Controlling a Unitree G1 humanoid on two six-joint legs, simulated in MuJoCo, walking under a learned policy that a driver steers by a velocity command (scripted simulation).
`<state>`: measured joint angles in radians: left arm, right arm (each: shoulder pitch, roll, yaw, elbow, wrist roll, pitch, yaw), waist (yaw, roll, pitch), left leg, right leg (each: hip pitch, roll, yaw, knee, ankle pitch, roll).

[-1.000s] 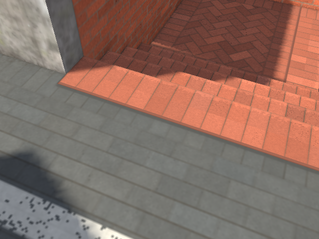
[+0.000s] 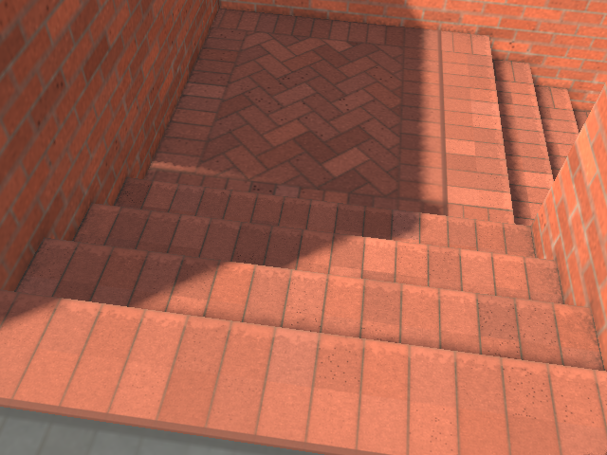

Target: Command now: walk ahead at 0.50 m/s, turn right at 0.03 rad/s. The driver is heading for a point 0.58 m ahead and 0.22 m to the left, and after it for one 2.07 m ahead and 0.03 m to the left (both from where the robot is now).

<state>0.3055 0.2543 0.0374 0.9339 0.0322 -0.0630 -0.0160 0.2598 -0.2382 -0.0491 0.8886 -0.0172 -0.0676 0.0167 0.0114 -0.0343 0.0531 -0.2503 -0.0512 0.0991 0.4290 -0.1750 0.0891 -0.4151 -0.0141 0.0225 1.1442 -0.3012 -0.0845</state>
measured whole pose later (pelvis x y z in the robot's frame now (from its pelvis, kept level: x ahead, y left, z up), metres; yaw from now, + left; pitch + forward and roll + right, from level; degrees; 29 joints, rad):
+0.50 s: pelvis +0.26 -0.03 +0.00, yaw +12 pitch +0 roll +0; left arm 0.16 0.22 0.03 0.83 0.03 -0.08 0.01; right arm 0.35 -0.27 -0.07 0.89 -0.02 -0.03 0.01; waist -0.04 0.04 0.04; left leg -0.40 -0.01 -0.02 1.15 -0.36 0.09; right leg -0.30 0.01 -0.10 0.48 -0.18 -0.05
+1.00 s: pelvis +0.47 +0.08 -0.01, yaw +27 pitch +0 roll -1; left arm 0.33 0.23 0.04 0.88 0.00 -0.04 0.01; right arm 0.14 -0.24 -0.05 0.77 -0.02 -0.02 0.00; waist 0.04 -0.01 0.07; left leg -0.36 -0.05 0.11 0.56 -0.21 0.11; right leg -0.34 -0.07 -0.06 1.19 -0.45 0.02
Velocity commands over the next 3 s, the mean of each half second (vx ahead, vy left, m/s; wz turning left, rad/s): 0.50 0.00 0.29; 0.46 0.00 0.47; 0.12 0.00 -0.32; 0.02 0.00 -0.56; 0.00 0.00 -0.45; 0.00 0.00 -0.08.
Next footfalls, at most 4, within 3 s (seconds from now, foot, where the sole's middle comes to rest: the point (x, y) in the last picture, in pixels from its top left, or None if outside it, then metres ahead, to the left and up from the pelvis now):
0.36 right None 0.37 -0.10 -0.78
0.90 left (228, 430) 0.53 0.18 -0.78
1.42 right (287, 393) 0.62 0.05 -0.78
1.96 left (205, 407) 0.58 0.23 -0.78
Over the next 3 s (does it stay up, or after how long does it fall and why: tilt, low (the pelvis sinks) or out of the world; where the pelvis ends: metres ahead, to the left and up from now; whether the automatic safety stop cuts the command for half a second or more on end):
stays up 0.48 0.15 0.00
